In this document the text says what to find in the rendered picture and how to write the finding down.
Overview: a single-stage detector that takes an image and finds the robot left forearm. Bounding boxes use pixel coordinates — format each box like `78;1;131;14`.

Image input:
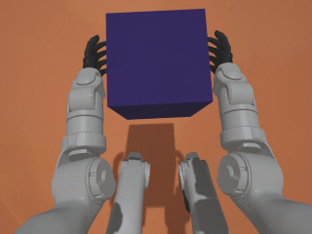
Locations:
51;67;106;195

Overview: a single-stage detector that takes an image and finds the right robot hand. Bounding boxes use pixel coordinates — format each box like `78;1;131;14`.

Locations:
208;30;233;75

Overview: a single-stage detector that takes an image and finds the right robot shin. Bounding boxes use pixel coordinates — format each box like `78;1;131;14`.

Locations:
183;152;210;202

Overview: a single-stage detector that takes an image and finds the robot right forearm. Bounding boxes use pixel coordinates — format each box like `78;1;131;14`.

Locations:
213;62;278;163

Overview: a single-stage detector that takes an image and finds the carton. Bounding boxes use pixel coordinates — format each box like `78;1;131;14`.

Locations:
105;9;214;120

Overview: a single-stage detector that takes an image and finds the left robot hand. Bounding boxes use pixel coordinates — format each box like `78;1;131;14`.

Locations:
83;35;107;77

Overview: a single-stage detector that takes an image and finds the left robot shin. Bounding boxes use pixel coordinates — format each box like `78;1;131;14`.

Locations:
119;151;143;175

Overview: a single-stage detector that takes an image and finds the robot left upper arm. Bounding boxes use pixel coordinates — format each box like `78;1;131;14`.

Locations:
13;157;116;234

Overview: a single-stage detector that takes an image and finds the robot right upper arm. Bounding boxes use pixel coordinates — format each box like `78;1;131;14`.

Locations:
216;151;312;234

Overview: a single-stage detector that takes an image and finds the robot shin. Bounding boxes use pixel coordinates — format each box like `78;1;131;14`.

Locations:
119;151;143;175
183;152;210;202

